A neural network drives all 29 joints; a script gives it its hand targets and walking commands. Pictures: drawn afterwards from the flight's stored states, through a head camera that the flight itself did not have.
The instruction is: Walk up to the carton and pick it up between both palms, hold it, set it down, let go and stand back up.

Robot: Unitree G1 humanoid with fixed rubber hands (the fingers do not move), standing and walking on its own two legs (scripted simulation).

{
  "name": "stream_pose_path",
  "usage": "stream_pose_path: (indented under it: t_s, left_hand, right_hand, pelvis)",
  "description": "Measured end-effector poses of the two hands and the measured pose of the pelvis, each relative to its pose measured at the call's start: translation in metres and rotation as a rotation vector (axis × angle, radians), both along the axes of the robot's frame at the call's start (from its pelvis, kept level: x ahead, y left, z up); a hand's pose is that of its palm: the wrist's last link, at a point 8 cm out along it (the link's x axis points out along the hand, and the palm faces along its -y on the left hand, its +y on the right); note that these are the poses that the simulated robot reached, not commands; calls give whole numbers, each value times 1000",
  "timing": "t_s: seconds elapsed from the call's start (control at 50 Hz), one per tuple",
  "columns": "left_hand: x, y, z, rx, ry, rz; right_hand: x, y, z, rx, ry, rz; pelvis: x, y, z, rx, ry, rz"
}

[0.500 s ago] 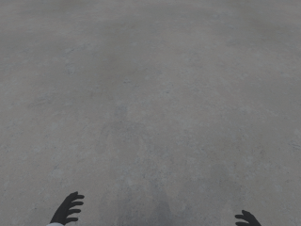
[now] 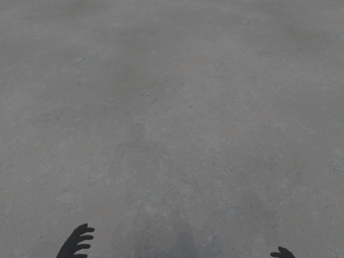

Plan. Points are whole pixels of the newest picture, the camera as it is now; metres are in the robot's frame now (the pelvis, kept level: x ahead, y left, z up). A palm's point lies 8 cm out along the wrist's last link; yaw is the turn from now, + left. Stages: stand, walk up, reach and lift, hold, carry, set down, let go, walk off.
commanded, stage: stand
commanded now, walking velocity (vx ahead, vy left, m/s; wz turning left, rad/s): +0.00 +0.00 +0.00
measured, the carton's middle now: out of the picture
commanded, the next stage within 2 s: walk up in 0.86 s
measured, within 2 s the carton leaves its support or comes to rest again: neither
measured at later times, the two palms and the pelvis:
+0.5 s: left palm out of the picture +0.11 +0.27 -0.08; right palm out of the picture +0.08 -0.27 -0.10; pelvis -0.01 +0.00 +0.01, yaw +0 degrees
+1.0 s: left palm out of the picture +0.09 +0.27 -0.09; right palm out of the picture +0.05 -0.27 -0.10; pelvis -0.03 +0.00 +0.01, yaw +0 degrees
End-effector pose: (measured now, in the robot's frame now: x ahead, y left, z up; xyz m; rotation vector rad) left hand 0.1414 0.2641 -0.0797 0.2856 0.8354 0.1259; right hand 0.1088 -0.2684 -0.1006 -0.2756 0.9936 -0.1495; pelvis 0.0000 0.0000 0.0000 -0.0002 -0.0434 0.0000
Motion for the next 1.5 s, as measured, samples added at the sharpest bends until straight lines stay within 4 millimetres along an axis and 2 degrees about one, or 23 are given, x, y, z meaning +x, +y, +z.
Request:
stream_pose_path:
  t_s: [1.08,1.16,1.24,1.36,1.42,1.5]
  left_hand:
    - [-56,7,-10,-1,136,35]
    - [-71,11,-14,28,182,47]
    - [-97,5,-20,52,228,70]
    - [-137,-30,-26,75,255,112]
    - [-162,-53,-18,75,248,156]
    - [-188,-70,-1,94,233,205]
  right_hand:
    - [-58,-6,-1,-9,131,-33]
    - [-66,-20,2,-33,148,-11]
    - [-64,-48,8,-71,142,30]
    - [-55,-101,3,-103,92,113]
    - [-55,-123,-2,-108,95,147]
    - [-56,-137,-1,-97,92,182]
  pelvis:
    - [-28,0,11,-1,12,1]
    - [-39,-12,10,4,-2,23]
    - [-51,-34,8,15,0,52]
    - [-75,-79,-4,46,6,96]
    - [-88,-100,-4,33,-17,132]
    - [-100,-122,4,39,-33,176]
